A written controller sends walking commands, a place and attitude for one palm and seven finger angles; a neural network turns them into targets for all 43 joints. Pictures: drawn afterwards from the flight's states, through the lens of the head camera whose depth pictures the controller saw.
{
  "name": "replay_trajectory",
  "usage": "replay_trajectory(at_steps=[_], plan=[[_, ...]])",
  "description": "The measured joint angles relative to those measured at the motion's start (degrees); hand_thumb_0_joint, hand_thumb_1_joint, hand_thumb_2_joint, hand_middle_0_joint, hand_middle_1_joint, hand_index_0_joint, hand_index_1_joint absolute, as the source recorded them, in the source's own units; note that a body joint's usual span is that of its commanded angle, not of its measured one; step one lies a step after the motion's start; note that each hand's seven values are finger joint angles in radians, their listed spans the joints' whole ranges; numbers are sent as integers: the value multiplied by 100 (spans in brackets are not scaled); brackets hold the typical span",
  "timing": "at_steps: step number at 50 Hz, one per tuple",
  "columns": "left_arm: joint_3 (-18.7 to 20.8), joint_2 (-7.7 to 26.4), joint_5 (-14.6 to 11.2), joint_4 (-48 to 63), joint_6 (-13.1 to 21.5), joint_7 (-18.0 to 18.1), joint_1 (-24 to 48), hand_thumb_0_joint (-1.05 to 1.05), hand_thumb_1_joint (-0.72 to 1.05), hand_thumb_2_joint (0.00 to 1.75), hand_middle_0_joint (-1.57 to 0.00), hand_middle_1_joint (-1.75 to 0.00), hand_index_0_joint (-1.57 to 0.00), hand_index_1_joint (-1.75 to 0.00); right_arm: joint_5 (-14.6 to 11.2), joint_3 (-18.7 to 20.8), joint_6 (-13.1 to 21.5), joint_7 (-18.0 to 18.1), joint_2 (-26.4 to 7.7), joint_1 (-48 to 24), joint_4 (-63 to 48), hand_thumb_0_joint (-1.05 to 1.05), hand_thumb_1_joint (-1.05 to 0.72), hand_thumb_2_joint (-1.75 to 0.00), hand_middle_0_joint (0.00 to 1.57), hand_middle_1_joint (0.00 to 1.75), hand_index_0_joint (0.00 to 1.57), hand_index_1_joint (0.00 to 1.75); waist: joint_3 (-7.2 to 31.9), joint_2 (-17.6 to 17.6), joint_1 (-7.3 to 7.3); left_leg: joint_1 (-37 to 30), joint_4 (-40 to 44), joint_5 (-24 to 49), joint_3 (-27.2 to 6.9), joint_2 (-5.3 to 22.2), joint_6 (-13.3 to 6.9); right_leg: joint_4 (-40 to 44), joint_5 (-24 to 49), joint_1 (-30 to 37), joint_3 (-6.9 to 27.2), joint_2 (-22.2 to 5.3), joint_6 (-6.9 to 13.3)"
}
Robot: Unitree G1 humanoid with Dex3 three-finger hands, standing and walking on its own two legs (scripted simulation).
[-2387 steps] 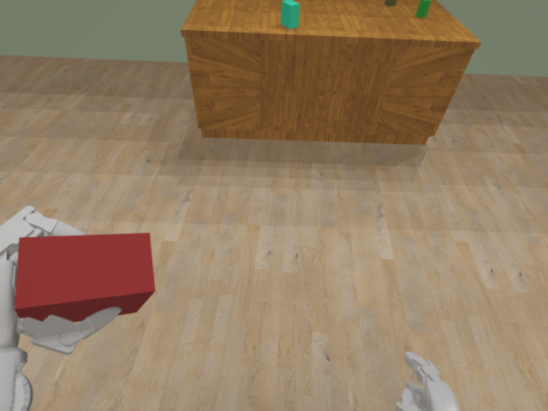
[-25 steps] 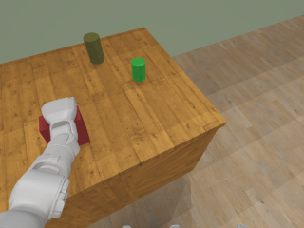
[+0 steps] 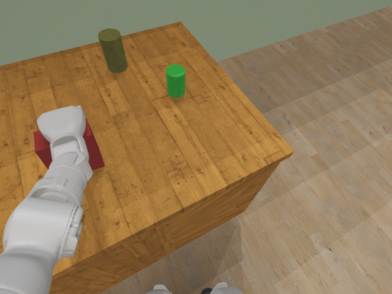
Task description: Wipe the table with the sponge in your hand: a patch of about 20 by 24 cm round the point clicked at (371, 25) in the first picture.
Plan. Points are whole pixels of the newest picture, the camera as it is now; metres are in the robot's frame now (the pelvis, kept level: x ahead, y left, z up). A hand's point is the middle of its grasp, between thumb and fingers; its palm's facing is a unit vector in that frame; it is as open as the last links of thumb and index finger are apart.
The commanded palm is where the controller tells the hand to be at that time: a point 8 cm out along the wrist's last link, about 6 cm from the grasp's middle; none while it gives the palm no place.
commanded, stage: wipe forward along the middle lane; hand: left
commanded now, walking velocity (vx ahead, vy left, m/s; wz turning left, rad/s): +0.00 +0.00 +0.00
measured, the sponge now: (74, 155) +0.44 +0.28 -0.04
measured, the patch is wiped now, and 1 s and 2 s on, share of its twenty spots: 1.00 1.00 1.00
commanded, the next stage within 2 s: slide back across to the first lane in 0.04 s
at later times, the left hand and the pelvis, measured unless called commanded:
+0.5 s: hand (53, 138) +0.45 +0.31 +0.01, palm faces -0.12 -0.02 -0.99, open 10.3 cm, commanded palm +0.43 +0.29 +0.05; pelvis +0.01 +0.02 +0.00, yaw -1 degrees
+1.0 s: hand (33, 148) +0.43 +0.34 +0.01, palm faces -0.12 -0.02 -0.99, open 10.3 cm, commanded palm +0.40 +0.32 +0.04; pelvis +0.03 +0.02 +0.01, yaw +0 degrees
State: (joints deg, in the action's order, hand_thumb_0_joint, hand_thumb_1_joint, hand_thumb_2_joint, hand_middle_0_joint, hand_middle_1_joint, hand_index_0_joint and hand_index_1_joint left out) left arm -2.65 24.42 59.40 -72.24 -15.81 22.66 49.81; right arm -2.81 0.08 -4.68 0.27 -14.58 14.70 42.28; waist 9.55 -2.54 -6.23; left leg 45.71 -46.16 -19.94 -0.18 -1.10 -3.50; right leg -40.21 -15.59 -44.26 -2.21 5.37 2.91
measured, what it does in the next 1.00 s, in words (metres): stands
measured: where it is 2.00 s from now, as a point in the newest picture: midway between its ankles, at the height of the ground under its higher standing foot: outside the picture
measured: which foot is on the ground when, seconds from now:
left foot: down 0.00-1.00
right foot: down 0.00-1.00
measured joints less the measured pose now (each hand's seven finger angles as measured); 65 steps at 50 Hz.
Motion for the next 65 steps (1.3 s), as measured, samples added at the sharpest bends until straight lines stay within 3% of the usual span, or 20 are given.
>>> replay_trajectory(at_steps=[10, 19, 32, 41, 50, 59, 65], plan=[[76, 136, 46, -215, -33, 5, 335, 1, -54, 106, -74, -132, -74, -133, 61, 22, 32, -72, -1, 138, 61, 1, -91, -90, 20, 30, 20, 30, 32, -13, -90, 261, -190, -76, 19, -10, -64, -135, -48, -237, 7, -11, -60], [348, 205, 83, 155, 87, -95, -99, 0, -53, 106, -73, -133, -72, -134, 41, 5, -86, -120, 24, 266, -11, 1, -91, -90, 20, 30, 20, 30, 39, -34, -78, -20, -39, -93, 108, -4, -118, 29, -27, 29, 114, -2, -115], [177, 276, 109, 468, 343, -254, -525, 0, -52, 106, -72, -134, -71, -135, 6, 72, -107, -102, 28, 156, -34, 1, -91, -90, 20, 30, 20, 30, -59, 22, 120, -466, 190, -87, -2, -100, -141, 273, -69, 525, 31, -85, -139], [445, 342, 202, 821, 679, -254, -932, 0, -52, 106, -72, -134, -71, -135, 63, 126, -221, -118, -16, 0, -97, 1, -91, -90, 20, 30, 20, 30, -30, 23, 232, -573, 249, -136, 20, -88, -126, 317, -113, 614, 64, -70, -127], [468, 481, 162, 949, 660, -260, -1174, 0, -52, 106, -71, -134, -71, -135, 12, 119, -336, -124, -22, -29, -87, 1, -91, -90, 20, 30, 20, 30, -69, 39, 308, -723, 329, -128, -5, -75, -101, 390, -111, 763, 49, -54, -95], [324, 404, 14, 1244, 741, -250, -1558, 0, -50, 106, -69, -136, -69, -137, -37, 139, -398, -69, -30, 1, -74, 1, -91, -90, 20, 30, 20, 30, -60, 43, 389, -849, 385, -96, -12, -71, -99, 452, -75, 892, 46, -49, -85], [238, 360, 63, 1338, 751, -171, -1608, 0, -50, 106, -68, -137, -68, -138, -59, 138, -393, -38, -30, -47, -103, 1, -91, -90, 20, 30, 20, 30, -101, 57, 396, -833, 357, -71, -26, -94, -104, 410, -69, 878, 26, -73, -87]])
